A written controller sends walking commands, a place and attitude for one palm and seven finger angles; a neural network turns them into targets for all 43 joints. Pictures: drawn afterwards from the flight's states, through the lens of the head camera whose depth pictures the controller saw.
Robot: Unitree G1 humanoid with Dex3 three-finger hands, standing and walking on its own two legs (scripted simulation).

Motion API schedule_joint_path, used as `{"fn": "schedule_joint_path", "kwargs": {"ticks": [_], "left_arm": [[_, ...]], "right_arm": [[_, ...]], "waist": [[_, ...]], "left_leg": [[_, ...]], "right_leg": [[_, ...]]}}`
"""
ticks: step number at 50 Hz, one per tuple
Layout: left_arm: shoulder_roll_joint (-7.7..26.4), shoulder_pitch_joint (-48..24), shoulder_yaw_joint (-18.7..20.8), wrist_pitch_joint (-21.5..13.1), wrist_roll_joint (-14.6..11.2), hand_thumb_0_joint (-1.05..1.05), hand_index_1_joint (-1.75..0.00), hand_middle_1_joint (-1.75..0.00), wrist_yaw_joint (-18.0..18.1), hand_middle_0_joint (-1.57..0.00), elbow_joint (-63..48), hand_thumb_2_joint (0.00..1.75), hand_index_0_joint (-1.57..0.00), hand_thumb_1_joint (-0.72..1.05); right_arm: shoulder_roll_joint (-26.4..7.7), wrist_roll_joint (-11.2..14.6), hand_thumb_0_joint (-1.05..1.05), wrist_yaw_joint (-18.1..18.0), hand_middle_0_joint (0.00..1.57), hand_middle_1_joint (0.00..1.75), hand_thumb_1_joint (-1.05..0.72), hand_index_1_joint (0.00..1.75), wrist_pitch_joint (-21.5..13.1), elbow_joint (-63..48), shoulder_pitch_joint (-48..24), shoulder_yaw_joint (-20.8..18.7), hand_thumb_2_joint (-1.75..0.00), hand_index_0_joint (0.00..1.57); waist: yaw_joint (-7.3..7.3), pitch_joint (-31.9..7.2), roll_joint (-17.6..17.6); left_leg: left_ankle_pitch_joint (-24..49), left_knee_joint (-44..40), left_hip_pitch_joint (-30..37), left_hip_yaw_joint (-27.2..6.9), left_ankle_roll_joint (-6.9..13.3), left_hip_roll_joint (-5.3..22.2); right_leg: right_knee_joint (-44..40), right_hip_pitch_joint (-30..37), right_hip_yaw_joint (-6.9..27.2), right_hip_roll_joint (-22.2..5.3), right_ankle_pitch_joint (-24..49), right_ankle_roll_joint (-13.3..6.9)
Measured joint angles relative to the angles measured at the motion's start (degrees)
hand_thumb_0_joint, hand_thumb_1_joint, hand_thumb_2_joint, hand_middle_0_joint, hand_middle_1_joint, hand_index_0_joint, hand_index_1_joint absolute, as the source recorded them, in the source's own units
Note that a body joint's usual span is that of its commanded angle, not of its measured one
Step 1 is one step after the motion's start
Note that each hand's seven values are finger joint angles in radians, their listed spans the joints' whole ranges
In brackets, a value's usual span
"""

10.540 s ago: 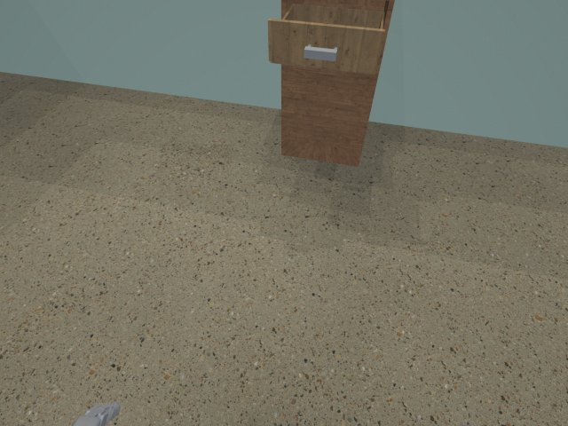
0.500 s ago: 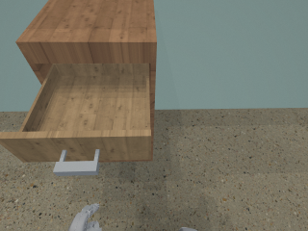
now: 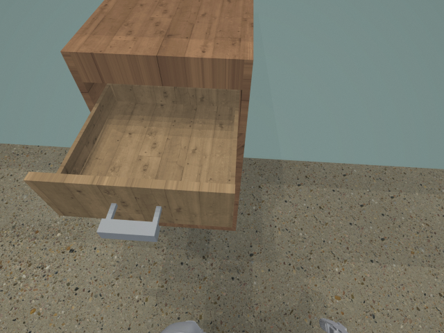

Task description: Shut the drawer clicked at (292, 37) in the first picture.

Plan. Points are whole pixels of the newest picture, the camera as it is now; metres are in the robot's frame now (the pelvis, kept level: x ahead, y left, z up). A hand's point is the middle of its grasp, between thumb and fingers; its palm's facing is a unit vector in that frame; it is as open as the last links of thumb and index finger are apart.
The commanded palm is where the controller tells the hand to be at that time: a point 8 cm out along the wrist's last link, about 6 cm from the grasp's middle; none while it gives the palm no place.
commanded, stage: come to a stop and stand still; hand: left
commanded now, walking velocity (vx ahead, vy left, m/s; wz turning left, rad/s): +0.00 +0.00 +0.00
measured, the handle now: (132, 219) +0.30 +0.21 -0.01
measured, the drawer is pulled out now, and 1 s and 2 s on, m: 0.30 0.30 0.30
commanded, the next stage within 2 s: look again from close up in 1.40 s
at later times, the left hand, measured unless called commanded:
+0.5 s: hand out of the picture -0.05 +0.19 -0.17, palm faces +0.03 -0.98 -0.22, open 7.4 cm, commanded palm none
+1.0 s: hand out of the picture -0.20 +0.17 -0.16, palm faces +0.05 -0.99 -0.15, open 7.3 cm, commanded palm none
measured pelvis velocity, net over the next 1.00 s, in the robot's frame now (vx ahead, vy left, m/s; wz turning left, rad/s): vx -0.20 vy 0.02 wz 0.00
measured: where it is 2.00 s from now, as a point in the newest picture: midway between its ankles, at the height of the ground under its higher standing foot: outside the picture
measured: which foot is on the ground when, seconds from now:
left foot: down 0.00-0.26, up 0.28-0.44, down 0.46-1.00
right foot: down 0.00-0.48, up 0.50-0.68, down 0.70-1.00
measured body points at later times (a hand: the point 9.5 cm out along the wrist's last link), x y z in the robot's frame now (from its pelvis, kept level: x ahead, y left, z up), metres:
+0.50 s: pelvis -0.12 +0.01 +0.00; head -0.14 +0.03 +0.45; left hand -0.06 +0.24 -0.15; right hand -0.13 -0.24 -0.15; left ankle -0.13 +0.11 -0.72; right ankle -0.02 -0.12 -0.71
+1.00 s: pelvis -0.20 +0.02 +0.02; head -0.21 +0.02 +0.47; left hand -0.20 +0.23 -0.14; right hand -0.21 -0.19 -0.14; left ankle -0.13 +0.11 -0.72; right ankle -0.16 -0.07 -0.72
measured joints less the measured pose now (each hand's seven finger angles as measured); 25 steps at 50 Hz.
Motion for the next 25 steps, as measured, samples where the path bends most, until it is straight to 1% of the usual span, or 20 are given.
{"fn": "schedule_joint_path", "kwargs": {"ticks": [2,3,5,7,8,9,11,12,13,14,15,17,18,19,20,21,23,24,25], "left_arm": [[-0.5,1.6,-0.5,-0.8,0.3,0.00,-0.30,-0.30,-0.1,-0.20,0.5,0.90,-0.20,0.91],[-0.5,2.4,-0.6,-0.9,0.3,0.00,-0.30,-0.30,-0.1,-0.20,0.6,0.90,-0.20,0.91],[-0.4,3.7,-0.6,-0.6,0.1,0.00,-0.30,-0.30,0.0,-0.20,0.5,0.90,-0.20,0.91],[-0.4,4.0,-0.5,0.3,-0.2,0.00,-0.30,-0.30,0.0,-0.20,0.3,0.90,-0.20,0.91],[-0.4,3.9,-0.5,0.8,-0.3,0.00,-0.30,-0.30,-0.1,-0.20,0.1,0.90,-0.20,0.90],[-0.4,3.8,-0.4,1.0,-0.2,0.00,-0.30,-0.30,-0.2,-0.20,-0.1,0.90,-0.20,0.90],[-0.4,3.7,-0.3,0.8,0.2,0.00,-0.30,-0.30,-0.4,-0.20,-0.7,0.90,-0.20,0.91],[-0.7,3.6,-0.3,0.6,0.4,0.00,-0.30,-0.30,-0.4,-0.20,-0.8,0.90,-0.20,0.91],[-1.1,3.8,-0.5,0.6,0.5,0.00,-0.30,-0.30,-0.5,-0.20,-0.9,0.90,-0.20,0.91],[-1.4,4.1,-0.7,0.7,0.6,0.00,-0.30,-0.30,-0.6,-0.20,-1.0,0.90,-0.20,0.91],[-1.8,4.4,-0.9,1.0,0.5,0.00,-0.30,-0.30,-0.7,-0.20,-1.0,0.90,-0.20,0.91],[-2.4,4.6,-0.9,1.5,0.7,0.00,-0.30,-0.30,-0.6,-0.20,-0.8,0.90,-0.20,0.90],[-2.5,4.5,-0.8,1.7,0.8,0.00,-0.30,-0.30,-0.7,-0.20,-0.7,0.90,-0.20,0.90],[-2.5,4.2,-0.7,1.8,0.9,0.00,-0.30,-0.30,-0.7,-0.20,-0.6,0.90,-0.20,0.90],[-2.3,3.8,-0.6,1.9,1.0,0.00,-0.30,-0.30,-0.8,-0.20,-0.8,0.90,-0.20,0.90],[-2.0,3.3,-0.4,2.0,1.1,0.00,-0.30,-0.30,-0.7,-0.20,-1.1,0.90,-0.20,0.90],[-1.4,2.1,0.0,1.9,0.8,0.00,-0.30,-0.30,-0.4,-0.20,-2.2,0.90,-0.20,0.90],[-0.6,1.1,0.4,1.8,0.6,0.00,-0.30,-0.30,-0.2,-0.20,-2.3,0.90,-0.20,0.90],[0.0,0.4,0.9,1.8,0.3,0.00,-0.30,-0.30,0.2,-0.20,-2.1,0.90,-0.20,0.90]], "right_arm": [[-0.8,0.0,0.00,0.2,0.20,0.30,-0.91,0.30,-0.2,-0.6,-0.4,-0.5,-0.90,0.20],[-0.8,-0.1,0.00,0.3,0.20,0.30,-0.91,0.30,-0.4,-0.7,-0.2,-0.5,-0.90,0.20],[-1.1,-0.1,0.00,0.4,0.20,0.30,-0.91,0.30,-0.8,-0.8,1.0,-0.3,-0.90,0.20],[-1.5,-0.1,0.00,0.1,0.20,0.30,-0.91,0.30,-1.0,-0.5,2.4,-0.2,-0.90,0.20],[-1.6,-0.2,0.00,0.0,0.20,0.30,-0.91,0.30,-0.7,-0.1,3.0,-0.1,-0.90,0.20],[-1.7,-0.3,0.00,0.1,0.20,0.30,-0.91,0.30,-0.3,0.3,3.4,-0.1,-0.90,0.20],[-1.9,-0.4,0.00,0.3,0.20,0.30,-0.90,0.30,0.8,1.1,4.0,-0.1,-0.90,0.20],[-2.1,-0.4,0.00,0.4,0.20,0.30,-0.90,0.30,1.5,1.6,4.3,-0.3,-0.90,0.20],[-2.3,-0.3,0.00,0.6,0.20,0.30,-0.90,0.30,2.3,2.1,4.7,-0.6,-0.90,0.20],[-2.3,-0.3,0.00,0.6,0.20,0.30,-0.90,0.30,3.0,2.4,5.3,-0.9,-0.90,0.20],[-2.4,-0.3,0.00,0.7,0.20,0.30,-0.91,0.30,3.5,2.8,6.0,-1.3,-0.90,0.20],[-2.6,-0.4,0.01,0.8,0.19,0.30,-0.91,0.30,3.7,3.4,7.6,-1.8,-0.90,0.20],[-2.5,-0.4,0.01,0.8,0.19,0.30,-0.91,0.30,3.5,3.6,8.6,-2.0,-0.90,0.20],[-2.4,-0.3,0.01,0.7,0.19,0.30,-0.91,0.30,3.2,3.7,9.7,-2.1,-0.90,0.20],[-2.2,-0.3,0.00,0.6,0.19,0.30,-0.91,0.30,2.9,3.9,10.9,-2.1,-0.90,0.20],[-2.0,-0.2,0.00,0.5,0.19,0.30,-0.91,0.30,2.5,4.1,12.1,-2.1,-0.90,0.20],[-1.7,-0.3,0.00,0.3,0.19,0.30,-0.91,0.30,1.5,4.5,14.4,-1.8,-0.90,0.20],[-0.8,-0.4,0.00,-0.1,0.19,0.30,-0.91,0.30,1.2,5.6,14.5,-1.7,-0.90,0.20],[0.2,-0.5,0.00,-0.4,0.19,0.30,-0.91,0.30,1.1,6.5,14.6,-1.5,-0.90,0.20]], "waist": [[-0.86,0.8,1.7],[-1.12,0.9,1.6],[-1.42,0.5,1.6],[-1.39,-0.3,2.2],[-1.36,-0.7,2.3],[-1.27,-1.0,2.4],[-1.12,-1.6,2.2],[-1.24,-1.7,2.4],[-1.47,-2.1,2.6],[-1.64,-2.8,2.6],[-1.62,-3.4,2.5],[-1.82,-4.5,2.1],[-2.21,-5.1,1.7],[-2.64,-5.6,1.2],[-2.98,-6.0,0.5],[-3.13,-6.4,-0.2],[-3.29,-6.5,-1.3],[-3.31,-5.5,-3.7],[-3.04,-4.1,-6.1]], "left_leg": [[-0.2,0.8,0.5,-1.0,-0.5,-0.2],[0.3,0.1,1.4,-0.9,-0.1,-0.7],[1.3,-1.0,2.9,-0.7,0.8,-1.2],[1.8,-1.0,3.5,-0.8,1.2,-1.0],[2.3,-1.3,3.7,-0.8,1.2,-1.0],[2.8,-1.4,3.6,-0.7,1.1,-1.0],[2.9,-0.6,2.5,-0.5,0.8,-1.0],[1.7,0.3,1.8,-0.9,0.4,-1.0],[-1.1,1.4,0.9,-1.4,-0.4,-1.1],[-4.3,3.6,-0.2,-2.0,-1.4,-1.3],[-6.5,7.8,-1.3,-2.7,-2.2,-1.5],[-7.7,17.3,-2.7,-4.3,-3.1,-1.6],[-8.1,20.1,-2.3,-4.8,-3.5,-1.6],[-8.9,20.6,-1.1,-5.1,-3.7,-1.4],[-9.9,19.0,0.9,-5.1,-3.8,-1.2],[-10.4,15.3,3.4,-5.1,-3.7,-0.9],[-8.0,2.2,9.9,-5.0,-3.2,-0.3],[-8.3,-0.6,11.1,-3.8,-2.3,-1.5],[-7.6,-1.7,12.0,-2.1,-1.8,-2.8]], "right_leg": [[1.6,0.5,-0.5,0.1,-2.4,1.0],[2.5,0.6,-0.3,-0.4,-2.7,1.1],[5.1,0.2,0.1,-0.7,-1.9,0.6],[9.3,-1.2,0.4,-0.1,-7.4,0.2],[10.3,-1.7,0.3,0.1,-9.1,-0.1],[9.8,-2.1,0.1,0.2,-9.3,-0.4],[6.1,-2.2,0.0,0.4,-5.4,-1.0],[5.6,-2.5,-0.1,0.5,-2.1,-1.0],[5.3,-2.9,-0.4,0.5,-0.1,-1.0],[4.7,-3.2,-0.7,0.3,1.2,-1.2],[3.8,-3.4,-0.8,0.2,2.5,-1.4],[1.8,-4.0,-0.5,0.2,4.7,-1.2],[0.8,-4.3,-0.4,0.2,5.7,-1.0],[-0.1,-4.6,-0.4,0.2,6.6,-0.7],[-0.7,-5.2,-0.4,0.1,7.4,-0.6],[-0.9,-6.1,-0.3,0.0,8.1,-0.5],[1.4,-9.1,-0.1,0.3,6.7,-0.3],[3.8,-10.6,1.6,-0.4,4.8,-0.4],[6.4,-11.6,4.0,-0.6,1.6,-0.6]]}}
